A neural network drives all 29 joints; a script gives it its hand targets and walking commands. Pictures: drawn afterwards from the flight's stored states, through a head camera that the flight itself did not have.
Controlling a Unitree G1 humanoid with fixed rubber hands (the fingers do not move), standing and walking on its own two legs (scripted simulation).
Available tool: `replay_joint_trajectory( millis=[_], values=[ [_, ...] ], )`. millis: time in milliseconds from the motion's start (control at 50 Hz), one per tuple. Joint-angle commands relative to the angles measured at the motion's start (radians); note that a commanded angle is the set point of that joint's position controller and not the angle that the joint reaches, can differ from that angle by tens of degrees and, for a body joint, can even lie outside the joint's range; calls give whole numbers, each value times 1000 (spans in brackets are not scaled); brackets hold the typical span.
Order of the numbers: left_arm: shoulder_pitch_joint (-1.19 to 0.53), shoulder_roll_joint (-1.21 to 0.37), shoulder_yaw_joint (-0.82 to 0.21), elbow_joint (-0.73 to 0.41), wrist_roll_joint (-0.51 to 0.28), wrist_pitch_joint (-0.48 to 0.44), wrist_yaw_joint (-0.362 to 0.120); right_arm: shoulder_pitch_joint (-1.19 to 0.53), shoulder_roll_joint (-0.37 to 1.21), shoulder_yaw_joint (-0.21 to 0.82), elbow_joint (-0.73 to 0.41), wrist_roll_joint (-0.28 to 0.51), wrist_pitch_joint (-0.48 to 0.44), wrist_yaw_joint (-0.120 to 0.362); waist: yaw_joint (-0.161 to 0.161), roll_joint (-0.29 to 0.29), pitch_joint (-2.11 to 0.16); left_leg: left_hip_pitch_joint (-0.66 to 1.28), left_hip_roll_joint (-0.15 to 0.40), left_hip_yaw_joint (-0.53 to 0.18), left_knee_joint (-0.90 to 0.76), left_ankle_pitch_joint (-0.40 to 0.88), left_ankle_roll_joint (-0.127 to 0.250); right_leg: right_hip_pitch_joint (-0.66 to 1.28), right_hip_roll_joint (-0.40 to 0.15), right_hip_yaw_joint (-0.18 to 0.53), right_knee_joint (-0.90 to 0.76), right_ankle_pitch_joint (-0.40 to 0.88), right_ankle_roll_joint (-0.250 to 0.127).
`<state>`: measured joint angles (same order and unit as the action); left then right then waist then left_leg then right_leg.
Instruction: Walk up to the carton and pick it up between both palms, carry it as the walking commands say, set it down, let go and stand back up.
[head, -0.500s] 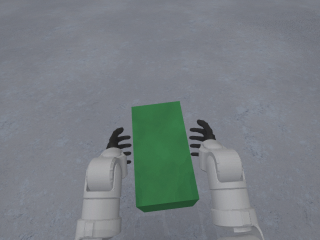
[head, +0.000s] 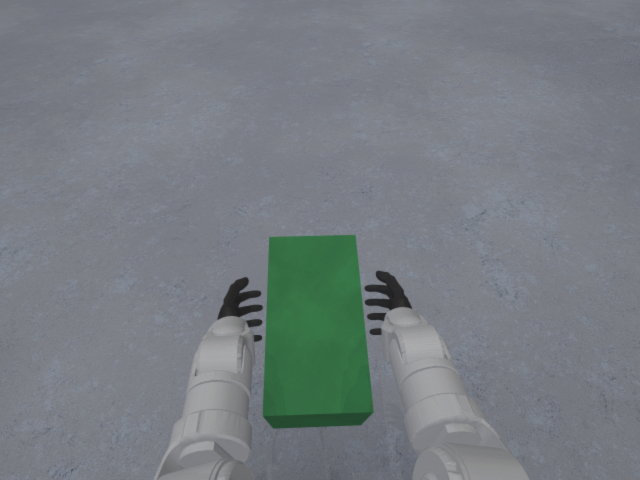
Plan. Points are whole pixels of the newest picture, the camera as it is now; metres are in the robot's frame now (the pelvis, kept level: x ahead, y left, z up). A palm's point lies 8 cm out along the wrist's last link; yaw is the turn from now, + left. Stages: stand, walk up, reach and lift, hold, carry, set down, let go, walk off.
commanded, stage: set down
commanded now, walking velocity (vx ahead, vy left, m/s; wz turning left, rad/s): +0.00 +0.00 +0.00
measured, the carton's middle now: (314, 330) +0.37 +0.04 -0.07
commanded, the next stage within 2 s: none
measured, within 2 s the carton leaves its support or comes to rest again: neither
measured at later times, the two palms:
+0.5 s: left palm (252, 351) +0.33 +0.13 -0.07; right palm (393, 342) +0.35 -0.09 -0.07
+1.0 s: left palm (260, 359) +0.37 +0.14 -0.17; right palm (381, 351) +0.39 -0.08 -0.17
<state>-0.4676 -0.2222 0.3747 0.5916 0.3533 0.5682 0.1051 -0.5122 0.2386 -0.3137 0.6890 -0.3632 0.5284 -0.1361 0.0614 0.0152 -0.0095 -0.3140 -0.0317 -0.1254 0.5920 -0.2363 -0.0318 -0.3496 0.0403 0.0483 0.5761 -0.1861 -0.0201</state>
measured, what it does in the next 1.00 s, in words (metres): lowers itself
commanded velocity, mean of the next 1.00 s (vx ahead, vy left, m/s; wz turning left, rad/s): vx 0.00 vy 0.00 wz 0.00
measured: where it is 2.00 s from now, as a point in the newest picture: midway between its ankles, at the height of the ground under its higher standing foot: outside the picture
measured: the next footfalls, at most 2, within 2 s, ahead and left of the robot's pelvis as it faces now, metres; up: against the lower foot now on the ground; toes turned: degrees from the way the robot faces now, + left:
none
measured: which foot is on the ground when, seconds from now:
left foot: down 0.00-1.00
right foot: down 0.00-1.00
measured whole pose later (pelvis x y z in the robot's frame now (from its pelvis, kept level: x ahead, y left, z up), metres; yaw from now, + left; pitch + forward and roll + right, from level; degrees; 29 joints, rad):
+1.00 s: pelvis +0.00 -0.01 -0.10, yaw +0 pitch +28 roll +1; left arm -0.58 -0.21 0.40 0.64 0.24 0.12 0.18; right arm -0.62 0.27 -0.35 0.66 -0.31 0.12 -0.26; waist 0.05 0.00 -0.08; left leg -1.21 -0.07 -0.12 1.15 -0.43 -0.06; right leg -1.26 0.10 0.08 1.14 -0.37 -0.01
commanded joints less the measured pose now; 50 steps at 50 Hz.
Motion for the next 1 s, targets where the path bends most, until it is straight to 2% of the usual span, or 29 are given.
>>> replay_joint_trajectory(
  millis=[0,40,100,180,300,400,500,780,980],
  values=[
    [-696,-1125,-386,111,-195,-93,-253,-661,982,278,72,148,-104,288,-56,73,-239,-176,-30,-4,-189,-363,38,228,69,19,-11,-230,-24],
    [-717,-1086,-311,167,-157,-103,-232,-692,945,214,148,117,-108,293,-42,77,-189,-190,-18,-15,-194,-390,37,209,69,17,12,-229,-24],
    [-746,-1002,-202,226,-98,-123,-212,-717,896,125,232,65,-120,289,-32,48,-149,-190,-21,-11,-164,-383,41,155,66,24,25,-240,-28],
    [-789,-921,-138,219,-56,-168,-191,-763,835,68,246,25,-158,279,-19,22,-193,-174,-32,1,-112,-333,41,87,64,26,50,-225,-35],
    [-837,-935,-228,157,-71,-269,-166,-768,854,101,212,11,-246,261,-40,12,-364,-173,-64,28,-23,-224,27,1,69,21,89,-188,-47],
    [-806,-973,-339,127,-93,-365,-160,-729,913,206,158,17,-323,251,-52,0,-505,-228,-79,45,60,-112,18,-48,74,19,135,-121,-35],
    [-766,-974,-426,97,-117,-433,-160,-690,962,329,113,47,-374,239,-40,-3,-663,-302,-93,49,164,-23,14,-100,88,15,213,-44,-12],
    [-670,-853,-492,79,-141,-488,-197,-556,1010,476,94,92,-421,162,10,-59,-774,-592,-125,82,383,65,17,-216,98,47,372,128,55],
    [-673,-833,-534,57,-179,-501,-181,-564,951,511,63,118,-448,126,4,-50,-878,-689,-141,88,500,120,-2,-348,121,38,497,188,64]
  ],
)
